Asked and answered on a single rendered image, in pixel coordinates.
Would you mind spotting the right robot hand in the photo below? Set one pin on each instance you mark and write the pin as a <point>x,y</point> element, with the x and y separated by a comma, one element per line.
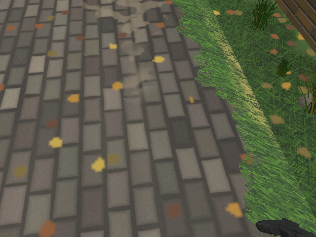
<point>283,228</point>

